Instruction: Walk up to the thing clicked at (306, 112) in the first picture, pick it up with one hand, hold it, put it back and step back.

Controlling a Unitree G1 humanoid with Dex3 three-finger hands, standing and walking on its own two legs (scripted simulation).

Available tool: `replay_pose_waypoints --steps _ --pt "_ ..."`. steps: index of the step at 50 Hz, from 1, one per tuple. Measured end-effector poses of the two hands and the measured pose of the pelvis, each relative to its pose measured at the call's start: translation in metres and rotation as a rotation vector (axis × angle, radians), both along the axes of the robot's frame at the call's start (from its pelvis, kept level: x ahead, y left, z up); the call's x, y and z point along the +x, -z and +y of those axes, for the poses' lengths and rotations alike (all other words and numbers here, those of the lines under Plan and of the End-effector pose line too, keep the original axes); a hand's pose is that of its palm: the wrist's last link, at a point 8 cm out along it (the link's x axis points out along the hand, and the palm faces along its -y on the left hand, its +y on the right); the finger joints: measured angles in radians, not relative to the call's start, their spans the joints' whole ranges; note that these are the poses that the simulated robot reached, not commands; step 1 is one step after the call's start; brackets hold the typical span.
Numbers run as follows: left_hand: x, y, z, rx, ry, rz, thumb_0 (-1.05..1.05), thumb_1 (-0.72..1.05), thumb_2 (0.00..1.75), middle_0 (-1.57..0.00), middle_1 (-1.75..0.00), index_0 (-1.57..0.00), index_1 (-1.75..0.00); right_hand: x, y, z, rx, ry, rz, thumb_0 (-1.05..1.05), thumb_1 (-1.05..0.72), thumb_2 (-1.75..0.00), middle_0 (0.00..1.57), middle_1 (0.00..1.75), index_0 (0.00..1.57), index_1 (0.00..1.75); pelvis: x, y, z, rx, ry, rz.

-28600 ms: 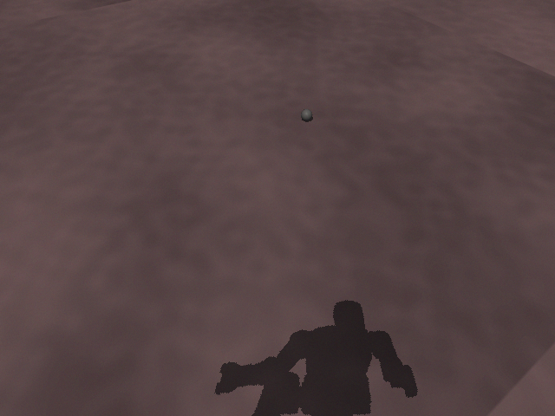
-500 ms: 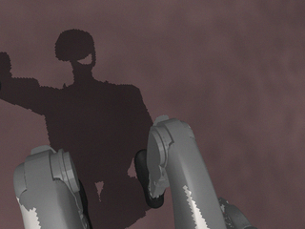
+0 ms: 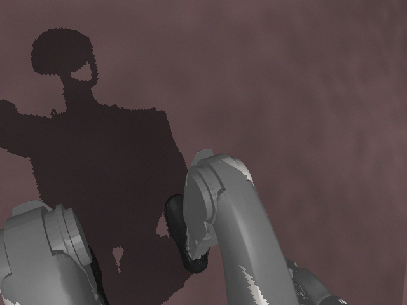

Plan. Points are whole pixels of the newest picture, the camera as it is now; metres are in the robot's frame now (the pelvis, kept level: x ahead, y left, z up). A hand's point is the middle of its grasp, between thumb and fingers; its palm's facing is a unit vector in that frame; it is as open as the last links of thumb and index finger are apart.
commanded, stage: rest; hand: left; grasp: from above
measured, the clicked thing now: out of the picture +0.47 +0.32 -0.25
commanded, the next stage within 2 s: open in 1.02 s
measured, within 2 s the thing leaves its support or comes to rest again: rests again in 1.22 s
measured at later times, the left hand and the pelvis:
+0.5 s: hand out of the picture +0.46 +0.32 -0.25, palm faces -0.45 -0.13 -0.88, open 9.3 cm; pelvis +0.00 +0.00 +0.00, yaw -2 degrees
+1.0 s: hand out of the picture +0.46 +0.32 -0.25, palm faces -0.45 -0.13 -0.88, open 9.3 cm; pelvis +0.00 +0.00 +0.00, yaw -3 degrees
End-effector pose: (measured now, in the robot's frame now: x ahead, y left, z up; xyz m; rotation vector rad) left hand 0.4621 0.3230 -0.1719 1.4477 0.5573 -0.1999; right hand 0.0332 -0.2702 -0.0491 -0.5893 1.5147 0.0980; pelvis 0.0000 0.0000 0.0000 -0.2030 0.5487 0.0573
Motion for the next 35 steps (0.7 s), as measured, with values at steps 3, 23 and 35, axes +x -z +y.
replay_pose_waypoints --steps 3,23,35 --pt "0.001 0.002 0.002 0.007 -0.003 0.001 0.03 0.13 0.52 -0.81 -0.74 -0.66 -0.64 -0.001 -0.002 0.000 -0.003 -0.008 -0.002 0.00 -0.91 -0.89 0.20 0.30 0.20 0.30 -0.001 0.002 0.001 -0.003 0.002 -0.008" --pt "0.003 0.016 0.000 0.003 -0.002 0.002 0.03 0.13 0.52 -0.80 -0.75 -0.66 -0.64 -0.005 -0.007 0.013 0.027 -0.046 -0.002 0.00 -0.91 -0.90 0.20 0.30 0.20 0.30 -0.002 0.004 0.003 -0.022 0.011 -0.032" --pt "0.004 0.022 -0.002 0.005 -0.005 0.015 0.03 0.12 0.54 -0.80 -0.75 -0.65 -0.64 -0.009 -0.008 0.012 0.035 -0.053 0.013 0.00 -0.91 -0.90 0.20 0.30 0.20 0.30 -0.002 0.004 0.003 -0.027 0.018 -0.036"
